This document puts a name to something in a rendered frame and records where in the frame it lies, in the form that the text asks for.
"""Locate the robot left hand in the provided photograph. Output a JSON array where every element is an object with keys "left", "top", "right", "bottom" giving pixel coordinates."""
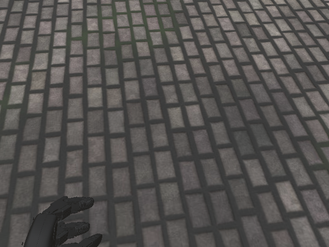
[{"left": 22, "top": 196, "right": 102, "bottom": 247}]

